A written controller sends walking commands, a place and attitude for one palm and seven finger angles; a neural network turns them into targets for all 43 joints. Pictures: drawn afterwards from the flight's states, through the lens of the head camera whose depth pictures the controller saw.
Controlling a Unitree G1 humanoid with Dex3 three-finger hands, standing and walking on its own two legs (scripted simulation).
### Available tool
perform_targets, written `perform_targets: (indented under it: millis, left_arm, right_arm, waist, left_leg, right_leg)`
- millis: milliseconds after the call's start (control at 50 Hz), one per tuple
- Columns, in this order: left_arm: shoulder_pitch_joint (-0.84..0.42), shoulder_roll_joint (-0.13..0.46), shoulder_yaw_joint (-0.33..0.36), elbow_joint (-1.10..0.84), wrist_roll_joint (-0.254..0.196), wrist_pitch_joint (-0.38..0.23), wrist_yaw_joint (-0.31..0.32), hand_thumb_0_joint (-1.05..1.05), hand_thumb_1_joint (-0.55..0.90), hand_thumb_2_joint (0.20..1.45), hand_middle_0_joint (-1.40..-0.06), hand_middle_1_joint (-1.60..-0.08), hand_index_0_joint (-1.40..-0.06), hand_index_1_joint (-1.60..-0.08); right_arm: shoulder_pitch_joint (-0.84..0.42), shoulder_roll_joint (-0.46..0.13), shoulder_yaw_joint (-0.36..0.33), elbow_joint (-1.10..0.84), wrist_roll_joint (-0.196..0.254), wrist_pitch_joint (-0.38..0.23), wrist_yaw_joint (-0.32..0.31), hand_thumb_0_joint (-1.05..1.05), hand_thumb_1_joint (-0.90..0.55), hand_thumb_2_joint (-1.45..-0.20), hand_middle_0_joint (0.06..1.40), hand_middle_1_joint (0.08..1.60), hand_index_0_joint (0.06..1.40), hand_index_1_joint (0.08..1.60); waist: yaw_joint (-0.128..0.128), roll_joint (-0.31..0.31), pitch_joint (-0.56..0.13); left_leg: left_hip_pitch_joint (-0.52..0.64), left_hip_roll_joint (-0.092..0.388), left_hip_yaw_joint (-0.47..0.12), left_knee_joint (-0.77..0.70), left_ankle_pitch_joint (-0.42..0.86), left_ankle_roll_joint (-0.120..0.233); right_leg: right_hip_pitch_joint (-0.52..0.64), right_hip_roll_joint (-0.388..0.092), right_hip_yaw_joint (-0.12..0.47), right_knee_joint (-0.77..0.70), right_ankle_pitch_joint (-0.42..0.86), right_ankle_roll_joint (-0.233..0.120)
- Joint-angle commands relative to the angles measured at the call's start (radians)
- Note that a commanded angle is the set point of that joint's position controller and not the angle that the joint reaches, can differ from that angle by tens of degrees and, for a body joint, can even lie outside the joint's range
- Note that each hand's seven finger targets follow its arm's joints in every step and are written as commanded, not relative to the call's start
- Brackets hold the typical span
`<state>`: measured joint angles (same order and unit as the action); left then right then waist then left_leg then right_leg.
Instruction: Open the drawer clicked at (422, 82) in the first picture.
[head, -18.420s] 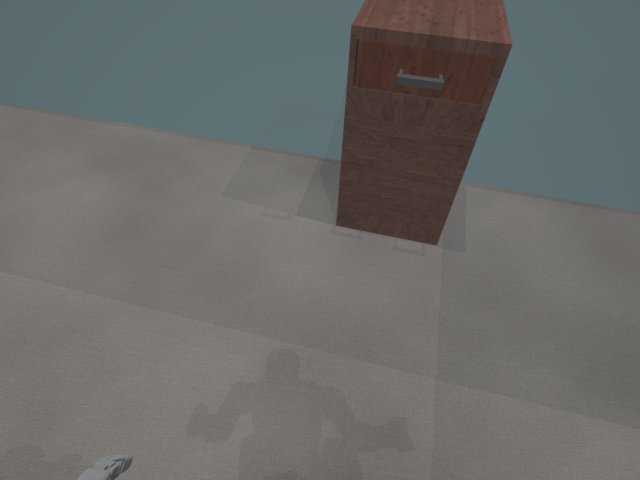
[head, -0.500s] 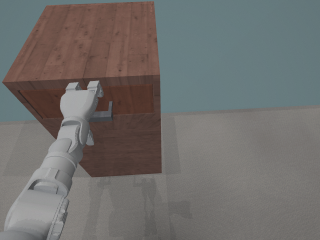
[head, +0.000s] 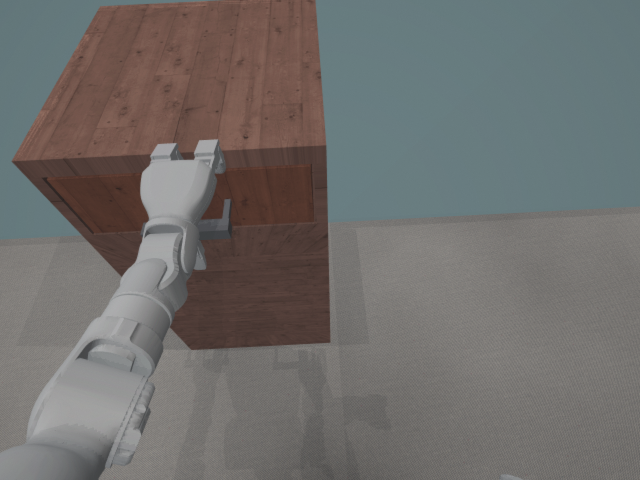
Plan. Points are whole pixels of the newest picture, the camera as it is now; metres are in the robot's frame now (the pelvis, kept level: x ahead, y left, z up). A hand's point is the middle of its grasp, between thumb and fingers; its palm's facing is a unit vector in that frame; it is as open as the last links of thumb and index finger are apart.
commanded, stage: move the hooked fingers above the handle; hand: left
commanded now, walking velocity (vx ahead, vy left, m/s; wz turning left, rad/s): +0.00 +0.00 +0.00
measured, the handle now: (189, 219) +0.50 +0.21 -0.03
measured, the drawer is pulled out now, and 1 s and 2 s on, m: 0.00 0.00 0.00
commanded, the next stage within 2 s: lift the fingers back up to retry in 0.24 s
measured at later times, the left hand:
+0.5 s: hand (171, 220) +0.45 +0.21 +0.04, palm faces +0.09 -0.04 -1.00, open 13.8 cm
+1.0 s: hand (156, 238) +0.43 +0.23 +0.02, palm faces -0.03 -0.03 -1.00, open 13.8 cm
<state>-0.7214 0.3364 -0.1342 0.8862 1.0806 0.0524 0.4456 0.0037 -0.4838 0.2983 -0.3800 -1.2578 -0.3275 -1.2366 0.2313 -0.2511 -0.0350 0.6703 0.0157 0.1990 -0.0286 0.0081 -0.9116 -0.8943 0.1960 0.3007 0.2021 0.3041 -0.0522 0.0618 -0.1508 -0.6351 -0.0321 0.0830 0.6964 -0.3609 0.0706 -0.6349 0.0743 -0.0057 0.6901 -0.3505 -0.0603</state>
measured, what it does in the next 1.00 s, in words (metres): stands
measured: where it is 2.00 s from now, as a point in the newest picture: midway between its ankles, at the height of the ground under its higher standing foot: outside the picture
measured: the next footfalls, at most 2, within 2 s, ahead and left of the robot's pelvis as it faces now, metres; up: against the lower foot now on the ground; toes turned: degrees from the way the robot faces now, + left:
none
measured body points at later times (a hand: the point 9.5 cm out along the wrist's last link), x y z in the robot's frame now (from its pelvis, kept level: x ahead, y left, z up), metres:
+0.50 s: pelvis -0.01 +0.00 -0.01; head +0.07 -0.01 +0.44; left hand +0.44 +0.21 +0.09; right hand +0.07 -0.27 -0.14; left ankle -0.02 +0.07 -0.71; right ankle -0.02 -0.08 -0.71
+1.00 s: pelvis +0.00 +0.01 +0.00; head +0.08 +0.00 +0.44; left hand +0.43 +0.23 +0.07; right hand +0.06 -0.26 -0.14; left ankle -0.02 +0.07 -0.71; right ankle -0.02 -0.08 -0.71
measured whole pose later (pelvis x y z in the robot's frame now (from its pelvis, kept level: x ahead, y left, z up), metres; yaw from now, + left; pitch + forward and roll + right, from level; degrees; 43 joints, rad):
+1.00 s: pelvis +0.00 +0.01 +0.00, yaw +2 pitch +17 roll -1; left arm -0.67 0.38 -0.12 0.91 1.04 0.04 0.35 0.00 -0.49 0.30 -0.32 -1.20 -0.32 -1.20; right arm 0.30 -0.26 -0.08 0.69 0.02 0.18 -0.01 0.01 -0.91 -0.89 0.20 0.30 0.20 0.30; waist -0.05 0.06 -0.15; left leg -0.64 -0.05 0.05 0.71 -0.36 0.08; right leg -0.62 0.06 -0.03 0.68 -0.35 -0.05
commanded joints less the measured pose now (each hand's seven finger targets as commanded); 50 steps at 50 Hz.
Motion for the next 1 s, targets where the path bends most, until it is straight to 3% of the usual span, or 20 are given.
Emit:
perform_targets:
  millis: [0, 60, 100, 160, 180, 240, 260, 320, 400, 440, 500, 540, 620, 700, 720, 760, 840, 880, 960, 980]
  left_arm:
    - [-0.237, 0.372, 0.151, 0.036, -0.054, 0.204, -0.1, 0.0, -0.5, 0.3, -0.3, -1.2, -0.3, -1.2]
    - [-0.249, 0.362, 0.128, -0.005, -0.055, 0.155, -0.178, 0.0, -0.5, 0.3, -0.3, -1.2, -0.3, -1.2]
    - [-0.249, 0.345, 0.114, -0.079, -0.052, 0.057, -0.224, 0.0, -0.5, 0.3, -0.3, -1.2, -0.3, -1.2]
    - [-0.35, 0.225, 0.024, -0.298, -0.056, -0.124, -0.258, 0.0, -0.5, 0.3, -0.3, -1.2, -0.3, -1.2]
    - [-0.37, 0.223, 0.025, -0.349, -0.055, -0.175, -0.249, 0.0, -0.5, 0.3, -0.3, -1.2, -0.3, -1.2]
    - [-0.432, 0.245, 0.058, -0.426, -0.05, -0.273, -0.181, 0.0, -0.5, 0.3, -0.3, -1.2, -0.3, -1.2]
    - [-0.466, 0.255, 0.07, -0.435, -0.047, -0.282, -0.149, 0.0, -0.5, 0.3, -0.3, -1.2, -0.3, -1.2]
    - [-0.457, 0.304, 0.144, -0.328, -0.033, -0.238, -0.035, 0.0, -0.5, 0.3, -0.3, -1.2, -0.3, -1.2]
    - [-0.392, 0.276, 0.154, -0.119, -0.035, -0.055, 0.051, 0.0, -0.5, 0.3, -0.3, -1.2, -0.3, -1.2]
    - [-0.392, 0.222, 0.09, -0.034, -0.023, 0.048, 0.035, 0.0, -0.5, 0.3, -0.3, -1.2, -0.3, -1.2]
    - [-0.393, 0.241, 0.069, 0.002, -0.022, 0.128, -0.049, 0.0, -0.5, 0.3, -0.3, -1.2, -0.3, -1.2]
    - [-0.386, 0.239, 0.057, -0.045, -0.047, 0.113, -0.123, 0.0, -0.5, 0.3, -0.3, -1.2, -0.3, -1.2]
    - [-0.344, 0.246, 0.064, -0.171, -0.072, -0.035, -0.217, 0.0, -0.5, 0.3, -0.3, -1.2, -0.3, -1.2]
    - [-0.305, 0.347, 0.166, -0.214, -0.018, -0.155, -0.16, 0.0, -0.5, 0.3, -0.3, -1.2, -0.3, -1.2]
    - [-0.327, 0.329, 0.157, -0.24, -0.011, -0.165, -0.131, 0.0, -0.5, 0.3, -0.3, -1.2, -0.3, -1.2]
    - [-0.311, 0.323, 0.179, -0.238, -0.007, -0.162, -0.077, 0.0, -0.5, 0.3, -0.3, -1.2, -0.3, -1.2]
    - [-0.343, 0.256, 0.132, -0.196, -0.008, -0.078, -0.012, 0.0, -0.5, 0.3, -0.3, -1.2, -0.3, -1.2]
    - [-0.374, 0.229, 0.102, -0.181, -0.015, -0.04, -0.016, 0.0, -0.5, 0.3, -0.3, -1.2, -0.3, -1.2]
    - [-0.459, 0.122, -0.005, -0.209, -0.047, -0.014, -0.076, 0.0, -0.5, 0.3, -0.3, -1.2, -0.3, -1.2]
    - [-0.472, 0.129, -0.002, -0.219, -0.051, -0.021, -0.09, 0.0, -0.5, 0.3, -0.3, -1.2, -0.3, -1.2]
  right_arm:
    - [0.024, -0.14, -0.022, -0.111, 0.022, 0.022, -0.022, 0.0, -0.9, -0.9, 0.2, 0.3, 0.2, 0.3]
    - [0.014, -0.151, -0.02, -0.132, 0.029, 0.018, -0.05, 0.0, -0.9, -0.9, 0.2, 0.3, 0.2, 0.3]
    - [0.04, -0.152, -0.026, -0.141, 0.024, 0.002, -0.065, 0.0, -0.9, -0.9, 0.2, 0.3, 0.2, 0.3]
    - [0.068, -0.126, -0.048, -0.143, 0.009, -0.029, -0.064, 0.0, -0.9, -0.9, 0.2, 0.3, 0.2, 0.3]
    - [0.087, -0.121, -0.057, -0.131, 0.003, -0.039, -0.061, 0.0, -0.9, -0.9, 0.2, 0.3, 0.2, 0.3]
    - [0.124, -0.115, -0.074, -0.094, -0.006, -0.061, -0.049, 0.0, -0.9, -0.9, 0.2, 0.3, 0.2, 0.3]
    - [0.132, -0.115, -0.077, -0.08, -0.008, -0.066, -0.045, 0.0, -0.9, -0.9, 0.2, 0.3, 0.2, 0.3]
    - [0.143, -0.13, -0.077, -0.047, -0.01, -0.074, -0.027, 0.0, -0.9, -0.9, 0.2, 0.3, 0.2, 0.3]
    - [0.124, -0.137, -0.07, -0.038, -0.011, -0.062, 0.006, 0.0, -0.9, -0.9, 0.2, 0.3, 0.2, 0.3]
    - [0.119, -0.143, -0.065, -0.042, -0.005, -0.049, 0.02, 0.0, -0.9, -0.9, 0.2, 0.3, 0.2, 0.3]
    - [0.116, -0.157, -0.062, -0.065, 0.005, -0.023, 0.015, 0.0, -0.9, -0.9, 0.2, 0.3, 0.2, 0.3]
    - [0.111, -0.158, -0.059, -0.091, 0.008, -0.017, 0.001, 0.0, -0.9, -0.9, 0.2, 0.3, 0.2, 0.3]
    - [0.106, -0.147, -0.053, -0.119, 0.003, -0.023, -0.031, 0.0, -0.9, -0.9, 0.2, 0.3, 0.2, 0.3]
    - [0.118, -0.132, -0.051, -0.113, -0.002, -0.029, -0.039, 0.0, -0.9, -0.9, 0.2, 0.3, 0.2, 0.3]
    - [0.118, -0.129, -0.054, -0.11, -0.004, -0.033, -0.034, 0.0, -0.9, -0.9, 0.2, 0.3, 0.2, 0.3]
    - [0.123, -0.124, -0.061, -0.103, -0.008, -0.043, -0.02, 0.0, -0.9, -0.9, 0.2, 0.3, 0.2, 0.3]
    - [0.135, -0.133, -0.075, -0.082, -0.009, -0.052, 0.004, 0.0, -0.9, -0.9, 0.2, 0.3, 0.2, 0.3]
    - [0.145, -0.14, -0.082, -0.07, -0.006, -0.05, 0.01, 0.0, -0.9, -0.9, 0.2, 0.3, 0.2, 0.3]
    - [0.146, -0.145, -0.089, -0.061, -0.002, -0.045, 0.009, 0.0, -0.9, -0.9, 0.2, 0.3, 0.2, 0.3]
    - [0.151, -0.145, -0.089, -0.055, -0.004, -0.045, 0.007, 0.0, -0.9, -0.9, 0.2, 0.3, 0.2, 0.3]
  waist:
    - [0.038, -0.217, -0.372]
    - [0.015, -0.231, -0.27]
    - [0.002, -0.171, -0.266]
    - [-0.035, -0.009, -0.304]
    - [-0.033, 0.051, -0.334]
    - [-0.048, 0.108, -0.365]
    - [-0.055, 0.091, -0.387]
    - [-0.046, 0.025, -0.383]
    - [-0.023, -0.03, -0.37]
    - [-0.026, -0.034, -0.369]
    - [-0.026, -0.079, -0.428]
    - [-0.028, -0.104, -0.437]
    - [-0.025, -0.095, -0.364]
    - [0.008, -0.026, -0.295]
    - [0.004, 0.0, -0.297]
    - [0.021, 0.038, -0.326]
    - [-0.006, 0.015, -0.375]
    - [-0.024, -0.01, -0.418]
    - [-0.071, -0.039, -0.418]
    - [-0.065, -0.015, -0.417]
  left_leg:
    - [0.09, -0.014, -0.026, -0.091, 0.373, -0.024]
    - [0.086, -0.013, -0.032, -0.113, 0.313, -0.008]
    - [0.122, -0.012, -0.039, -0.102, 0.31, 0.001]
    - [0.251, -0.009, -0.058, -0.071, 0.357, 0.005]
    - [0.305, -0.004, -0.069, -0.055, 0.377, 0.003]
    - [0.375, 0.004, -0.105, -0.006, 0.419, -0.012]
    - [0.385, 0.007, -0.117, 0.008, 0.437, -0.017]
    - [0.306, 0.006, -0.133, 0.021, 0.413, -0.028]
    - [0.208, -0.004, -0.1, 0.011, 0.407, -0.031]
    - [0.205, -0.001, -0.085, -0.004, 0.411, -0.033]
    - [0.222, 0.002, -0.069, -0.014, 0.438, -0.022]
    - [0.23, 0.001, -0.068, -0.03, 0.446, -0.011]
    - [0.252, 0.002, -0.08, -0.053, 0.431, 0.002]
    - [0.234, 0.007, -0.092, -0.049, 0.423, -0.006]
    - [0.247, 0.01, -0.097, -0.044, 0.43, -0.011]
    - [0.266, 0.015, -0.1, -0.036, 0.473, -0.025]
    - [0.309, 0.026, -0.106, -0.014, 0.506, -0.038]
    - [0.344, 0.032, -0.114, -0.009, 0.54, -0.04]
    - [0.409, 0.034, -0.13, -0.008, 0.568, -0.035]
    - [0.427, 0.036, -0.132, -0.01, 0.576, -0.034]
  right_leg:
    - [0.467, -0.045, 0.063, -0.095, 0.554, 0.044]
    - [0.44, -0.054, 0.072, -0.134, 0.5, 0.044]
    - [0.414, -0.058, 0.078, -0.132, 0.505, 0.042]
    - [0.31, -0.05, 0.078, -0.13, 0.456, 0.028]
    - [0.259, -0.043, 0.076, -0.12, 0.415, 0.022]
    - [0.12, -0.03, 0.057, -0.085, 0.343, 0.012]
    - [0.096, -0.027, 0.046, -0.067, 0.331, 0.011]
    - [0.054, -0.018, 0.02, -0.031, 0.292, 0.009]
    - [0.113, -0.015, 0.004, -0.021, 0.332, 0.009]
    - [0.138, -0.013, 0.002, -0.034, 0.353, 0.011]
    - [0.24, -0.019, 0.024, -0.056, 0.441, 0.022]
    - [0.307, -0.027, 0.033, -0.072, 0.494, 0.028]
    - [0.306, -0.032, 0.043, -0.097, 0.474, 0.028]
    - [0.221, -0.024, 0.042, -0.082, 0.391, 0.01]
    - [0.185, -0.021, 0.037, -0.075, 0.368, 0.007]
    - [0.162, -0.016, 0.026, -0.058, 0.354, -0.001]
    - [0.115, -0.007, 0.007, -0.042, 0.344, 0.004]
    - [0.12, -0.007, 0.006, -0.044, 0.361, 0.01]
    - [0.11, -0.008, 0.006, -0.071, 0.375, 0.018]
    - [0.101, -0.011, 0.007, -0.074, 0.368, 0.019]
